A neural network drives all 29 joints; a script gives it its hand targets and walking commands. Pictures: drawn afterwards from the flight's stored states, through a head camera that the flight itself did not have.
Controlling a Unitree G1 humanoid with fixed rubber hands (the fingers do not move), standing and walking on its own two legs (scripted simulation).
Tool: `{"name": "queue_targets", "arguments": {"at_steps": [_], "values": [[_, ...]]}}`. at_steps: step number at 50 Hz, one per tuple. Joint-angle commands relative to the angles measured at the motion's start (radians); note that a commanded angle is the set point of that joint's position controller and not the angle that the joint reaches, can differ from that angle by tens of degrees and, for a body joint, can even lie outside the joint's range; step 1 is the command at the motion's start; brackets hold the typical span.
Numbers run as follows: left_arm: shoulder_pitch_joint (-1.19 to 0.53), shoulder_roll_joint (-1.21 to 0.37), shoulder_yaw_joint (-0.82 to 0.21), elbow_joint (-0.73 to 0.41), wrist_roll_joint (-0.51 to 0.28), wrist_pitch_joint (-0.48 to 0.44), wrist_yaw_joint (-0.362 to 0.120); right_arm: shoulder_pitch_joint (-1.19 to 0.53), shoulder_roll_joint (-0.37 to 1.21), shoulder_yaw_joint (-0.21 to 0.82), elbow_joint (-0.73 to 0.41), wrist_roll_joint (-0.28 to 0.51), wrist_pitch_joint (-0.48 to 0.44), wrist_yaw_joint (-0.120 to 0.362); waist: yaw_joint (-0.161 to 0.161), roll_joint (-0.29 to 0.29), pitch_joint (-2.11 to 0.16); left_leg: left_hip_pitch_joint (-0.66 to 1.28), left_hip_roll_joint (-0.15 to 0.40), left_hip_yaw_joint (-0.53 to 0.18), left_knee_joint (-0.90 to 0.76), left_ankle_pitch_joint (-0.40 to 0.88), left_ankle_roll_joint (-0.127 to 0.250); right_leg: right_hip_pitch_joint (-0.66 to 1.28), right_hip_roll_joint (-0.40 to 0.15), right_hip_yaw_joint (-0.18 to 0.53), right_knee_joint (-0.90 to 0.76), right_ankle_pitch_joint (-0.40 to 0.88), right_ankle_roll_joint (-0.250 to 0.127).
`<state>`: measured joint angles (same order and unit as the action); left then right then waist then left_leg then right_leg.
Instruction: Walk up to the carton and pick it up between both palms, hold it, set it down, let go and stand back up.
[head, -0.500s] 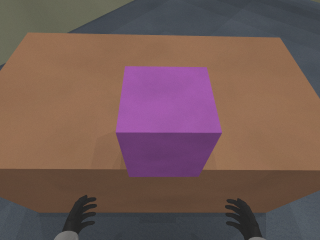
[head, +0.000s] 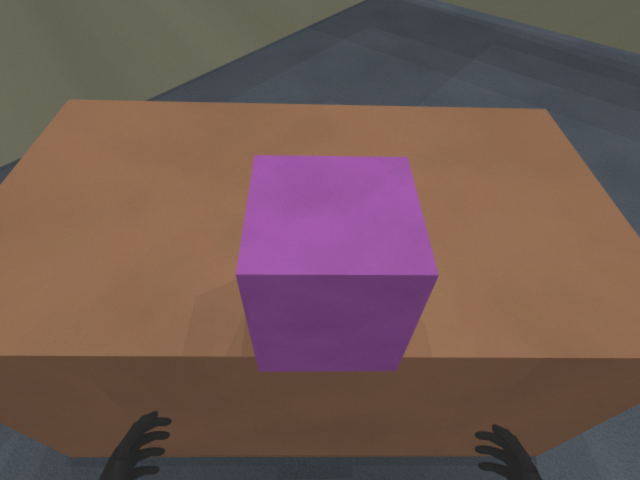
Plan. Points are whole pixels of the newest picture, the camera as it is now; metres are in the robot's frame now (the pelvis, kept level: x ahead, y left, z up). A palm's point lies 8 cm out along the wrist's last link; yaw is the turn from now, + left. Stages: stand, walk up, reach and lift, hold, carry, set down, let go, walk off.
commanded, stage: stand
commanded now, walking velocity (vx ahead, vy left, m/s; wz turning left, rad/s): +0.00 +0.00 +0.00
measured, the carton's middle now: (329, 269) +0.39 +0.01 +0.03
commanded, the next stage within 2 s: none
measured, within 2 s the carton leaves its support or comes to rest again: neither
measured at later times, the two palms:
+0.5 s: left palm out of the picture +0.12 +0.28 -0.09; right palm out of the picture +0.12 -0.26 -0.09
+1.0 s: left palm out of the picture +0.10 +0.28 -0.10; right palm out of the picture +0.10 -0.26 -0.10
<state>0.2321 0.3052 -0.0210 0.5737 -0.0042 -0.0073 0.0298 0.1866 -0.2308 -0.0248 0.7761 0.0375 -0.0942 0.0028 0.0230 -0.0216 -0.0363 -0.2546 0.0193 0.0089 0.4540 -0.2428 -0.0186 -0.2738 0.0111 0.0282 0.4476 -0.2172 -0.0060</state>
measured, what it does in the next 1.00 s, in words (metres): stands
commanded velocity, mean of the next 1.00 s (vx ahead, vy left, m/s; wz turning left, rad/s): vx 0.00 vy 0.00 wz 0.00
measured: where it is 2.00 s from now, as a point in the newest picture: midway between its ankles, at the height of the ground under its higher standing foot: outside the picture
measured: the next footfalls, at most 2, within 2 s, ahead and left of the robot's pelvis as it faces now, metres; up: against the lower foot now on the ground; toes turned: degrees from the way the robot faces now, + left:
none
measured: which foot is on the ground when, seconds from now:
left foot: down 0.00-1.00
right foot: down 0.00-1.00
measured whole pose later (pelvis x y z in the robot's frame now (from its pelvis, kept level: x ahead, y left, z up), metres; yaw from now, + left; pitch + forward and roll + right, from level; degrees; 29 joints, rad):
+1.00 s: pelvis -0.01 +0.00 +0.00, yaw +0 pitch +2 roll +0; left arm 0.23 0.35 -0.02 0.82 0.00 -0.06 0.02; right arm 0.19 -0.26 -0.03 0.92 0.04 -0.05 0.01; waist 0.02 -0.02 -0.11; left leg -0.26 0.02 0.01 0.47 -0.25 -0.02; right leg -0.27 0.01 0.03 0.46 -0.22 -0.01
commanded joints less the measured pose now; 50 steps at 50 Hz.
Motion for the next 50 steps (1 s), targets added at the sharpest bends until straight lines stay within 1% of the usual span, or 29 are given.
{"name": "queue_targets", "arguments": {"at_steps": [1,2,3,4,5,7,8,12,13,14,16,17,20,21,22,28,31,32,34,35,37,39,41,42,44,45,46,48,50], "values": [[-0.029,0.19,0.074,0.003,0.07,-0.062,-0.03,-0.017,-0.289,-0.073,-0.045,-0.1,0.029,0.01,-0.022,-0.012,-0.079,0.022,0.069,-0.082,-0.006,0.035,0.064,0.045,-0.1,0.072,-0.022,0.058,-0.031],[-0.011,0.221,0.081,0.027,0.065,-0.063,-0.027,-0.003,-0.293,-0.065,-0.033,-0.106,0.029,0.015,-0.018,0.027,-0.086,0.002,0.061,-0.073,-0.018,0.031,0.064,0.058,-0.1,0.079,-0.018,0.05,-0.037],[-0.031,0.217,0.077,0.032,0.058,-0.061,-0.025,-0.018,-0.279,-0.066,-0.041,-0.105,0.028,0.017,-0.028,0.006,-0.071,-0.019,0.057,-0.076,-0.025,0.011,0.068,0.07,-0.096,0.073,-0.021,0.057,-0.033],[0.001,0.23,0.079,0.04,0.062,-0.062,-0.025,-0.02,-0.287,-0.066,-0.032,-0.106,0.033,0.015,-0.007,-0.006,-0.048,-0.012,0.062,-0.093,-0.03,0.02,0.075,0.064,-0.103,0.079,-0.028,0.065,-0.038],[-0.019,0.239,0.082,0.044,0.068,-0.068,-0.023,-0.002,-0.293,-0.065,-0.023,-0.1,0.034,0.014,-0.02,0.049,-0.058,-0.01,0.057,-0.084,-0.022,0.052,0.067,0.073,-0.112,0.093,-0.031,0.079,-0.041],[-0.028,0.258,0.088,0.055,0.07,-0.074,-0.029,0.004,-0.306,-0.068,-0.013,-0.097,0.034,0.017,-0.035,-0.01,-0.077,0.021,0.065,-0.08,-0.026,0.074,0.059,0.079,-0.108,0.084,-0.034,0.091,-0.034],[-0.016,0.25,0.079,0.058,0.06,-0.073,-0.023,0.009,-0.309,-0.07,-0.005,-0.094,0.038,0.02,-0.032,0.041,-0.081,0.028,0.071,-0.087,-0.024,0.07,0.06,0.076,-0.11,0.091,-0.036,0.13,-0.035],[-0.011,0.251,0.074,0.091,0.057,-0.077,-0.024,0.006,-0.306,-0.058,0.006,-0.094,0.038,0.012,-0.041,0.032,-0.107,0.054,0.076,-0.1,-0.028,0.115,0.067,0.092,-0.108,0.09,-0.03,0.148,-0.037],[0.012,0.245,0.07,0.103,0.049,-0.077,-0.021,-0.019,-0.301,-0.052,0.0,-0.096,0.038,0.016,-0.014,0.066,-0.075,0.019,0.076,-0.088,-0.034,0.127,0.069,0.096,-0.112,0.096,-0.035,0.129,-0.039],[0.026,0.246,0.071,0.109,0.05,-0.082,-0.021,-0.007,-0.3,-0.064,0.005,-0.091,0.037,0.017,-0.023,0.028,-0.071,0.02,0.069,-0.102,-0.037,0.09,0.07,0.1,-0.109,0.091,-0.046,0.143,-0.039],[-0.024,0.26,0.079,0.106,0.06,-0.08,-0.022,-0.001,-0.3,-0.055,0.011,-0.093,0.034,0.014,-0.049,0.057,-0.055,0.027,0.07,-0.093,-0.031,0.139,0.063,0.084,-0.117,0.093,-0.038,0.163,-0.038],[0.007,0.254,0.075,0.127,0.051,-0.077,-0.03,-0.008,-0.317,-0.062,0.023,-0.094,0.038,0.01,-0.028,0.035,-0.074,0.054,0.075,-0.096,-0.025,0.142,0.07,0.078,-0.112,0.092,-0.05,0.156,-0.037],[-0.013,0.239,0.071,0.14,0.057,-0.076,-0.028,0.011,-0.315,-0.065,0.026,-0.087,0.04,0.007,-0.042,0.007,-0.07,0.051,0.07,-0.097,-0.026,0.126,0.063,0.087,-0.11,0.084,-0.051,0.154,-0.036],[-0.006,0.242,0.068,0.139,0.053,-0.075,-0.027,-0.033,-0.311,-0.067,0.027,-0.089,0.043,0.01,-0.012,0.047,-0.042,0.022,0.072,-0.091,-0.04,0.103,0.064,0.101,-0.122,0.087,-0.051,0.165,-0.04],[-0.004,0.247,0.069,0.15,0.053,-0.08,-0.025,-0.014,-0.295,-0.06,0.022,-0.082,0.042,0.011,-0.035,0.07,-0.088,0.045,0.076,-0.093,-0.034,0.118,0.068,0.119,-0.126,0.098,-0.052,0.177,-0.04],[-0.012,0.242,0.066,0.169,0.057,-0.075,-0.019,-0.043,-0.298,-0.061,0.042,-0.084,0.037,0.01,-0.021,0.026,-0.059,0.053,0.078,-0.092,-0.048,0.137,0.067,0.103,-0.115,0.09,-0.056,0.181,-0.042],[0.009,0.235,0.068,0.185,0.037,-0.079,-0.022,-0.032,-0.313,-0.059,0.056,-0.084,0.033,0.008,-0.016,0.075,-0.074,0.061,0.078,-0.099,-0.043,0.187,0.068,0.11,-0.12,0.096,-0.057,0.238,-0.038],[0.008,0.248,0.066,0.192,0.046,-0.082,-0.019,-0.011,-0.296,-0.053,0.063,-0.082,0.038,0.006,-0.035,0.029,-0.078,0.081,0.078,-0.106,-0.036,0.2,0.067,0.112,-0.118,0.098,-0.053,0.256,-0.037],[-0.01,0.25,0.069,0.192,0.041,-0.077,-0.017,-0.003,-0.312,-0.063,0.075,-0.076,0.045,0.0,-0.035,0.027,-0.091,0.099,0.08,-0.094,-0.031,0.213,0.07,0.113,-0.117,0.088,-0.035,0.281,-0.037],[-0.033,0.244,0.065,0.195,0.04,-0.077,-0.016,-0.039,-0.293,-0.053,0.065,-0.081,0.045,0.004,-0.03,0.067,-0.071,0.081,0.082,-0.086,-0.032,0.254,0.07,0.119,-0.124,0.088,-0.037,0.301,-0.037],[-0.015,0.255,0.071,0.203,0.048,-0.075,-0.015,-0.001,-0.294,-0.057,0.075,-0.078,0.042,0.003,-0.042,0.038,-0.078,0.09,0.082,-0.083,-0.037,0.218,0.062,0.105,-0.118,0.09,-0.041,0.273,-0.037],[-0.014,0.261,0.073,0.212,0.044,-0.076,-0.012,-0.031,-0.287,-0.053,0.079,-0.075,0.042,0.001,-0.026,0.076,-0.083,0.082,0.087,-0.089,-0.046,0.224,0.07,0.133,-0.124,0.094,-0.045,0.289,-0.038],[-0.026,0.262,0.075,0.215,0.047,-0.077,-0.01,-0.036,-0.288,-0.051,0.08,-0.075,0.048,0.003,-0.033,0.05,-0.079,0.081,0.087,-0.083,-0.037,0.233,0.061,0.117,-0.12,0.084,-0.048,0.282,-0.043],[-0.004,0.238,0.067,0.217,0.038,-0.076,-0.01,-0.025,-0.289,-0.048,0.088,-0.071,0.048,0.0,-0.017,0.087,-0.088,0.079,0.082,-0.088,-0.048,0.201,0.066,0.123,-0.115,0.092,-0.044,0.245,-0.032],[-0.01,0.274,0.072,0.229,0.04,-0.077,-0.016,-0.019,-0.292,-0.048,0.095,-0.077,0.047,-0.001,-0.026,0.052,-0.06,0.071,0.077,-0.093,-0.052,0.198,0.068,0.106,-0.119,0.102,-0.047,0.238,-0.043],[-0.001,0.254,0.069,0.236,0.039,-0.073,-0.017,-0.039,-0.309,-0.052,0.093,-0.085,0.047,0.001,-0.003,0.078,-0.056,0.078,0.084,-0.086,-0.05,0.199,0.071,0.089,-0.119,0.1,-0.055,0.226,-0.044],[-0.007,0.247,0.069,0.235,0.046,-0.077,-0.016,-0.01,-0.302,-0.058,0.092,-0.077,0.048,0.001,-0.031,0.058,-0.062,0.095,0.083,-0.092,-0.051,0.196,0.065,0.094,-0.117,0.092,-0.057,0.217,-0.038],[0.004,0.233,0.063,0.245,0.036,-0.078,-0.018,-0.029,-0.315,-0.057,0.103,-0.072,0.045,-0.005,-0.009,0.016,-0.032,0.072,0.082,-0.097,-0.065,0.191,0.067,0.102,-0.121,0.1,-0.071,0.218,-0.038],[-0.035,0.255,0.062,0.244,0.038,-0.078,-0.016,-0.037,-0.294,-0.05,0.097,-0.072,0.044,0.003,-0.035,0.075,-0.043,0.079,0.086,-0.095,-0.062,0.183,0.068,0.092,-0.124,0.1,-0.07,0.217,-0.038]]}}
